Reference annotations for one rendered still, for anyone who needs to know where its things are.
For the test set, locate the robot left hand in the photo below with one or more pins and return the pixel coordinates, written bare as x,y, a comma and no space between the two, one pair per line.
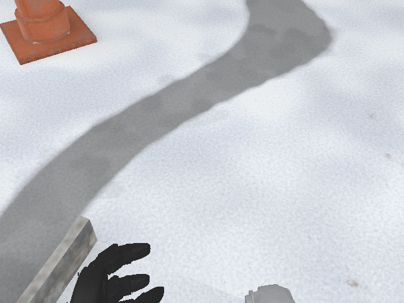
93,286

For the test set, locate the right robot thigh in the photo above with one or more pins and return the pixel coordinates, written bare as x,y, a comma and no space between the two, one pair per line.
269,294

